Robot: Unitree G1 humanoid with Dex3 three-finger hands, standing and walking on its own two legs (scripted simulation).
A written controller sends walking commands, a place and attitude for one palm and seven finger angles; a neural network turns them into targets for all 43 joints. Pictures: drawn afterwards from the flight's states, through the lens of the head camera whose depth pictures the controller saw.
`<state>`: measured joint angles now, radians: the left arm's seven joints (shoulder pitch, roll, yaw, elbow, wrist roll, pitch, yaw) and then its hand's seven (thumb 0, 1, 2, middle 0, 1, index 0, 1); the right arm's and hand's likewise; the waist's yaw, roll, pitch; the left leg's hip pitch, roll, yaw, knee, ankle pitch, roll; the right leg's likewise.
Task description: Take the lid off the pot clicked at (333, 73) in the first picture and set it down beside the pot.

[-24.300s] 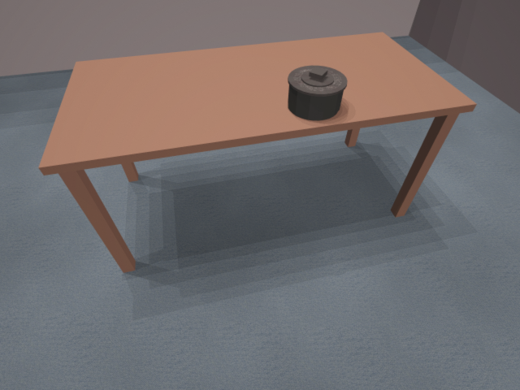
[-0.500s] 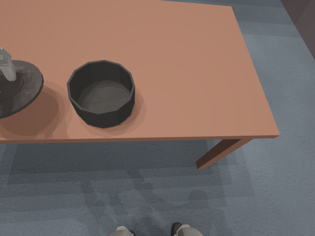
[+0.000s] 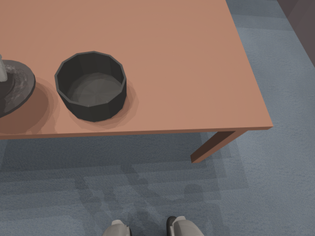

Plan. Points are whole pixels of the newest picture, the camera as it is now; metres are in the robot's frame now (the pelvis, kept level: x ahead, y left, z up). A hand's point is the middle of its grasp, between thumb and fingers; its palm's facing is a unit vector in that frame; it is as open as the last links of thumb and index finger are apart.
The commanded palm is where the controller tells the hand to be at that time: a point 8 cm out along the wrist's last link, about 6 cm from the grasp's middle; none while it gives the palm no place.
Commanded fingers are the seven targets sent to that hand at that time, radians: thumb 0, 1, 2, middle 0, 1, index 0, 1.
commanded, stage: lower the lid onto the table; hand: left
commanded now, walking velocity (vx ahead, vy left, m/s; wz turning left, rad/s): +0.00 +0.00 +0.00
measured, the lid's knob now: out of the picture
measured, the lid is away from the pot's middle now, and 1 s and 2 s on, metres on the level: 0.23 0.23 0.24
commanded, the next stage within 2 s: open the fingers wide in 0.80 s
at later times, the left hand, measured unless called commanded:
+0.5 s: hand out of the picture +0.46 +0.36 +0.02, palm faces -0.52 -0.10 -0.85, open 7.0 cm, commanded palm +0.56 +0.37 +0.06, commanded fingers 0.00 0.61 0.96 -0.77 -1.13 -0.83 -1.15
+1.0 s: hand out of the picture +0.46 +0.36 -0.01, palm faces -0.50 -0.11 -0.86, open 6.9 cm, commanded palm +0.50 +0.34 +0.04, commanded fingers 0.00 0.56 0.83 -0.69 -1.12 -0.74 -1.14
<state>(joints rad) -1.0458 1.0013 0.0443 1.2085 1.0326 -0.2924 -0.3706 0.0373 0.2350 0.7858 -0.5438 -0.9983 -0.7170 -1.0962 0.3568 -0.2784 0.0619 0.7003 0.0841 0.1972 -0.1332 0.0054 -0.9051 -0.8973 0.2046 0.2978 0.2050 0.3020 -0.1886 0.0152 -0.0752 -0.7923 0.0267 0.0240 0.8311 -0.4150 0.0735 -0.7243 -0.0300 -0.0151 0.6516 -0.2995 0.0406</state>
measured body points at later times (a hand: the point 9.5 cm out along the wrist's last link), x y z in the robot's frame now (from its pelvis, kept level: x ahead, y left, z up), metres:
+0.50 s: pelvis -0.01 -0.01 -0.02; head +0.15 +0.04 +0.40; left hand +0.49 +0.36 +0.07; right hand -0.03 -0.29 -0.11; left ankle -0.02 +0.06 -0.70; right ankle -0.01 -0.19 -0.70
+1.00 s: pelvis -0.01 +0.00 -0.02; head +0.16 +0.04 +0.39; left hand +0.48 +0.36 +0.04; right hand -0.04 -0.27 -0.13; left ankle -0.02 +0.06 -0.70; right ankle -0.01 -0.19 -0.70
